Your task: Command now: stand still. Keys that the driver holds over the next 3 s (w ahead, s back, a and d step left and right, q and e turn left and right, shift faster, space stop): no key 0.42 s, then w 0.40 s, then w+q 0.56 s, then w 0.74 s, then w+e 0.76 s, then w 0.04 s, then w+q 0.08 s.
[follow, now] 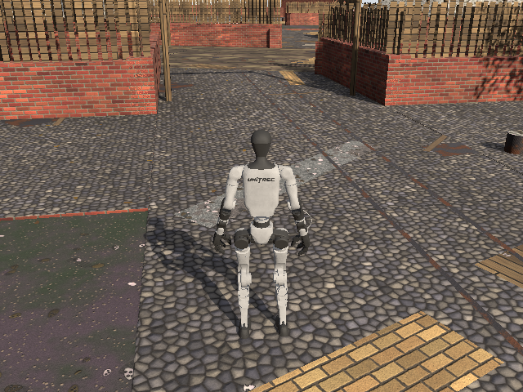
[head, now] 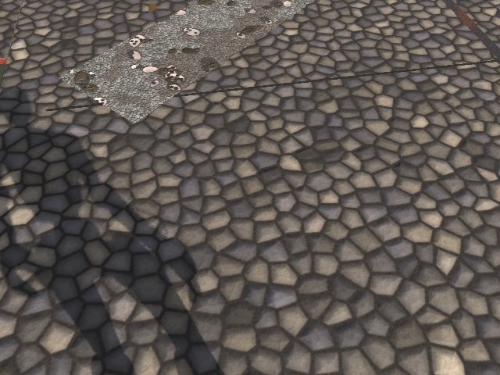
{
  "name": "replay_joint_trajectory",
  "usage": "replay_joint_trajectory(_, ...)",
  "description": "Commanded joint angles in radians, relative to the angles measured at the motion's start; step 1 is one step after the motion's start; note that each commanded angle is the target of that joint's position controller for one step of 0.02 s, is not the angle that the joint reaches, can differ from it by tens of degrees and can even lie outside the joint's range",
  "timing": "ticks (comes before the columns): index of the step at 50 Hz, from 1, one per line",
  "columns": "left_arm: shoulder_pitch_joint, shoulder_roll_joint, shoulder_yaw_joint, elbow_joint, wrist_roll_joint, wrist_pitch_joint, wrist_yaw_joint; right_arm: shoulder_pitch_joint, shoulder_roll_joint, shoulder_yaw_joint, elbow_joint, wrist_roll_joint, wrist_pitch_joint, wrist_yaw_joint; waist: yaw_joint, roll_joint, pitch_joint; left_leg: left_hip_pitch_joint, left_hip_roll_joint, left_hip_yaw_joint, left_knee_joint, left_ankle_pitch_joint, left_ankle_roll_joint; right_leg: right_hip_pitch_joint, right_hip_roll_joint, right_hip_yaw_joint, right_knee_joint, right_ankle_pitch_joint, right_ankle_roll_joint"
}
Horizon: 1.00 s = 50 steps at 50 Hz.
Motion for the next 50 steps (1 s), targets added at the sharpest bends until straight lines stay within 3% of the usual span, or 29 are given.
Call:
replay_joint_trajectory(1, 0.013, 0.108, 0.016, -0.015, 0.000, -0.008, 0.004, 0.026, -0.112, -0.017, -0.026, 0.000, -0.008, -0.004, 0.001, 0.005, -0.012, -0.049, 0.048, -0.048, -0.103, 0.104, 0.015, 0.020, -0.023, 0.009, -0.056, 0.163, -0.020)
replay_joint_trajectory(21, 0.051, 0.084, 0.000, 0.065, -0.003, -0.008, 0.008, 0.105, -0.082, -0.012, -0.017, 0.002, -0.009, -0.005, 0.005, 0.006, 0.001, -0.051, 0.044, -0.049, -0.109, 0.119, 0.023, 0.003, -0.023, -0.002, -0.060, 0.148, -0.014)
replay_joint_trajectory(22, 0.068, 0.069, -0.004, 0.075, -0.002, -0.007, 0.009, 0.123, -0.074, -0.011, -0.008, 0.001, -0.008, -0.006, 0.005, 0.015, -0.022, -0.043, 0.039, -0.048, -0.125, 0.012, 0.026, 0.012, -0.009, -0.020, -0.055, 0.067, -0.014)
replay_joint_trajectory(23, 0.068, 0.063, -0.005, 0.077, -0.005, -0.006, 0.010, 0.131, -0.090, -0.017, -0.006, 0.007, -0.004, -0.010, 0.000, 0.034, -0.007, -0.052, 0.040, -0.064, -0.146, -0.161, 0.041, -0.016, 0.019, -0.051, -0.020, -0.054, -0.017)
replay_joint_trajectory(24, 0.059, 0.066, -0.004, 0.071, -0.009, -0.009, 0.011, 0.135, -0.128, -0.030, -0.011, 0.015, -0.002, -0.014, -0.007, 0.076, 0.019, -0.066, 0.069, -0.118, -0.179, -0.344, 0.074, -0.073, 0.049, -0.088, 0.048, -0.188, -0.023)
replay_joint_trajectory(26, 0.004, 0.060, -0.007, 0.032, -0.012, -0.035, 0.002, 0.185, -0.191, -0.053, -0.015, 0.024, -0.008, -0.019, -0.036, 0.172, 0.081, -0.068, 0.253, -0.368, -0.309, -0.585, 0.182, -0.224, 0.028, -0.117, 0.239, -0.225, -0.036)
replay_joint_trajectory(27, -0.021, 0.061, -0.008, 0.016, -0.017, -0.052, -0.006, 0.187, -0.204, -0.063, -0.020, 0.023, -0.017, -0.020, -0.040, 0.176, 0.120, -0.092, 0.332, -0.467, -0.355, -0.576, 0.230, -0.273, -0.019, -0.096, 0.328, -0.201, -0.045)
replay_joint_trajectory(29, -0.032, 0.071, 0.000, 0.002, -0.028, -0.078, -0.022, 0.176, -0.176, -0.063, -0.038, 0.015, -0.037, -0.015, -0.029, 0.141, 0.139, -0.026, 0.373, -0.496, -0.363, -0.450, 0.250, -0.395, -0.079, -0.059, 0.441, -0.267, -0.064)
replay_joint_trajectory(31, -0.030, 0.071, 0.003, -0.005, -0.035, -0.099, -0.035, 0.145, -0.161, -0.064, -0.063, 0.032, -0.045, -0.010, -0.010, 0.110, 0.111, 0.011, 0.321, -0.379, -0.338, -0.314, 0.197, -0.359, -0.101, -0.068, 0.306, -0.241, -0.079)
replay_joint_trajectory(32, -0.023, 0.065, 0.005, -0.001, -0.035, -0.107, -0.038, 0.130, -0.166, -0.065, -0.071, 0.039, -0.043, -0.009, 0.001, 0.109, 0.089, -0.018, 0.274, -0.299, -0.317, -0.249, 0.173, -0.266, -0.081, -0.102, 0.209, -0.196, -0.077)
replay_joint_trajectory(35, 0.174, 0.058, 0.022, 0.086, -0.031, -0.104, -0.042, 0.120, -0.171, -0.065, -0.086, 0.043, -0.030, -0.003, 0.082, 0.080, 0.017, -0.220, 0.162, -0.151, -0.166, -0.194, 0.138, 0.139, 0.026, -0.204, 0.019, 0.019, -0.045)
replay_joint_trajectory(36, 0.254, 0.077, 0.031, 0.104, -0.031, -0.100, -0.040, 0.100, -0.132, -0.052, -0.097, 0.036, -0.036, 0.001, 0.119, 0.015, 0.000, -0.297, 0.117, -0.096, -0.014, -0.119, 0.106, 0.245, -0.028, -0.111, -0.029, -0.014, -0.062)
replay_joint_trajectory(37, 0.371, 0.159, 0.047, 0.109, -0.027, -0.098, -0.031, 0.086, -0.048, -0.028, -0.121, 0.012, -0.047, 0.012, 0.147, -0.229, -0.061, -0.413, 0.028, 0.032, 0.371, -0.156, 0.037, 0.341, -0.254, 0.217, -0.159, -0.120, -0.133)
replay_joint_trajectory(38, 0.430, 0.236, 0.055, 0.117, -0.009, -0.112, -0.048, 0.090, -0.030, -0.030, -0.159, 0.033, -0.066, 0.009, 0.136, -0.338, -0.066, -0.603, -0.046, -0.017, 0.608, -0.295, 0.034, 0.365, -0.418, 0.630, -0.318, -0.353, -0.285)
replay_joint_trajectory(39, 0.324, 0.185, 0.036, 0.094, -0.008, -0.129, -0.054, 0.062, -0.087, -0.039, -0.170, 0.057, -0.082, 0.010, 0.090, -0.178, 0.033, -0.692, 0.037, -0.090, 0.745, -0.238, 0.056, 0.292, -0.437, 0.629, -0.327, -0.447, -0.300)
replay_joint_trajectory(40, 0.238, 0.129, 0.021, 0.061, -0.011, -0.140, -0.059, 0.043, -0.109, -0.045, -0.173, 0.062, -0.094, 0.019, 0.066, -0.114, 0.085, -0.725, 0.081, -0.100, 0.762, -0.116, 0.075, 0.250, -0.385, 0.495, -0.324, -0.392, -0.260)
replay_joint_trajectory(41, 0.183, 0.114, 0.011, 0.038, -0.010, -0.142, -0.066, 0.050, -0.111, -0.049, -0.161, 0.049, -0.099, 0.022, 0.043, -0.082, 0.081, -0.698, 0.112, -0.082, 0.731, -0.027, 0.077, 0.225, -0.331, 0.374, -0.328, -0.259, -0.224)
replay_joint_trajectory(43, 0.170, 0.079, -0.001, 0.029, -0.004, -0.133, -0.064, 0.046, -0.123, -0.063, -0.153, 0.034, -0.095, 0.030, 0.029, -0.086, 0.067, -0.634, 0.143, -0.066, 0.638, 0.084, 0.065, 0.207, -0.257, 0.160, -0.329, 0.023, -0.163)
replay_joint_trajectory(46, 0.252, 0.089, 0.000, 0.051, 0.011, -0.124, -0.044, 0.010, -0.066, -0.056, -0.164, 0.034, -0.072, 0.042, 0.045, -0.075, 0.050, -0.632, 0.128, -0.042, 0.584, 0.170, 0.031, 0.207, -0.224, 0.005, -0.329, 0.280, -0.164)
replay_joint_trajectory(50, 0.227, 0.121, 0.003, 0.024, 0.013, -0.122, -0.023, -0.155, -0.033, -0.039, -0.250, 0.032, -0.068, 0.046, 0.063, -0.058, 0.085, -0.570, 0.088, -0.005, 0.307, 0.321, 0.018, 0.125, -0.204, -0.123, -0.383, 0.323, -0.155)
Next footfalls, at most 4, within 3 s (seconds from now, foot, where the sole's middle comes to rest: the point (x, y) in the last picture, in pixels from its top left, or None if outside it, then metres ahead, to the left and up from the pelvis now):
0.72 right None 0.10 -0.14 -0.78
1.20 left None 0.46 0.08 -0.78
1.70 right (269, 284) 0.78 -0.04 -0.78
2.24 left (165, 234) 0.97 0.30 -0.78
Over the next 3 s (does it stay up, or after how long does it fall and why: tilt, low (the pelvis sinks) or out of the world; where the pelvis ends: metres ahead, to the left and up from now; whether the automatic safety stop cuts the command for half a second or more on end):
stays up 1.25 0.17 0.00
